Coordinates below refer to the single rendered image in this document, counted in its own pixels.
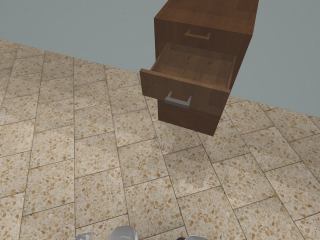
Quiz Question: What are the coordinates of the cabinet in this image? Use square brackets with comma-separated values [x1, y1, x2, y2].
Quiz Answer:
[154, 0, 259, 136]

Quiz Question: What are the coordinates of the drawer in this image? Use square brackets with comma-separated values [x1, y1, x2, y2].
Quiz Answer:
[139, 42, 237, 117]

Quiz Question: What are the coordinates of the handle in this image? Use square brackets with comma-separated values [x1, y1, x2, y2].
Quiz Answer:
[164, 91, 192, 109]
[184, 33, 210, 44]

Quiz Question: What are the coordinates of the robot left thigh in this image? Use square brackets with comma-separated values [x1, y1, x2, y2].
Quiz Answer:
[107, 225, 139, 240]

